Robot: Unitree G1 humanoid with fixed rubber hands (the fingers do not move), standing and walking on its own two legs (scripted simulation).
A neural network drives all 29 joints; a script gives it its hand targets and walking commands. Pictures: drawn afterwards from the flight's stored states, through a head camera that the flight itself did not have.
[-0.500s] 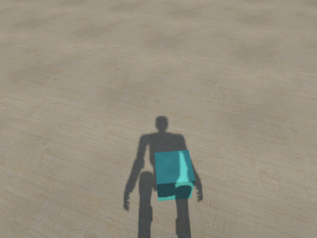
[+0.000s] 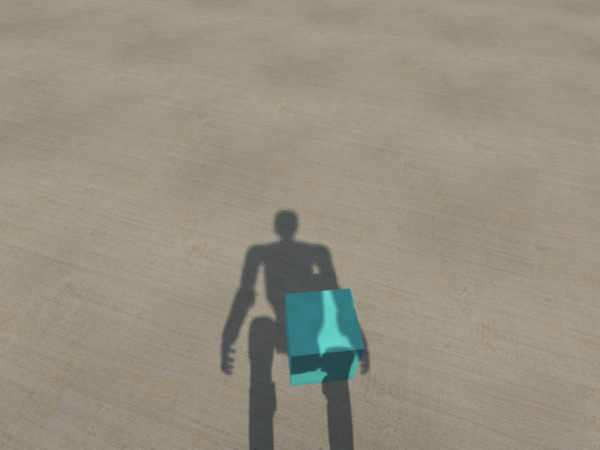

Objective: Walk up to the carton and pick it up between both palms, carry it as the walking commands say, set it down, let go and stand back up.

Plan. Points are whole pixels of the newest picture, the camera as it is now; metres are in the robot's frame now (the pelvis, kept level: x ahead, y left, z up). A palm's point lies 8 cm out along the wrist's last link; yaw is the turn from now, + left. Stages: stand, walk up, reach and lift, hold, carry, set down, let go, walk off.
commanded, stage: walk up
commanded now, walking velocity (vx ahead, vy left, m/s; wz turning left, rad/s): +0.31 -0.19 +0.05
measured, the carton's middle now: (320, 337) +0.56 -0.06 -0.65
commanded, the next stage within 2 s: none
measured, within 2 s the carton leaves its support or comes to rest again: neither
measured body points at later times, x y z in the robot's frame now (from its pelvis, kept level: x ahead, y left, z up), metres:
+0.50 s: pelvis +0.08 -0.12 +0.01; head +0.10 -0.16 +0.46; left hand +0.02 +0.11 -0.12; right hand +0.13 -0.36 -0.16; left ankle +0.10 +0.04 -0.66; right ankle +0.05 -0.20 -0.75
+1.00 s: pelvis +0.18 -0.07 -0.01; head +0.22 -0.06 +0.44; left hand +0.18 +0.15 -0.17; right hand +0.26 -0.29 -0.16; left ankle +0.25 +0.02 -0.75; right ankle +0.15 -0.21 -0.72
